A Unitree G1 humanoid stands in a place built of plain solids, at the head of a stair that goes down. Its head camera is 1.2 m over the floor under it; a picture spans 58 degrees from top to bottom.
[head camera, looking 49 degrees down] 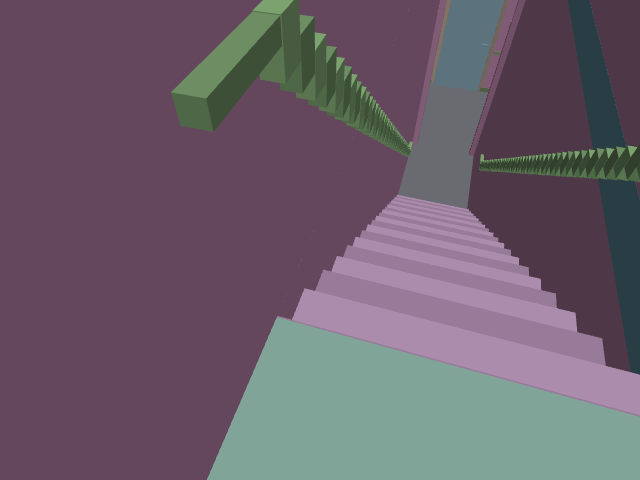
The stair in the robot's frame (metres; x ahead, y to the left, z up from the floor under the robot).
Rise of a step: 0.20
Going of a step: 0.26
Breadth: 1.29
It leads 17 degrees to the right of straight ahead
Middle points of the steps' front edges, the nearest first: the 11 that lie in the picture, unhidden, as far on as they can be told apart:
0.55 -0.44 0.00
0.79 -0.51 -0.20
1.04 -0.59 -0.40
1.28 -0.66 -0.60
1.53 -0.74 -0.80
1.77 -0.81 -1.00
2.02 -0.89 -1.21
2.26 -0.96 -1.41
2.51 -1.04 -1.61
2.75 -1.12 -1.81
3.00 -1.19 -2.01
